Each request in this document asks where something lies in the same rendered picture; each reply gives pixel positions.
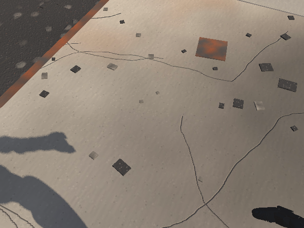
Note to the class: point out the robot right hand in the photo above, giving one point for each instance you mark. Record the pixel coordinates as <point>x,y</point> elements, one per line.
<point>280,215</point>

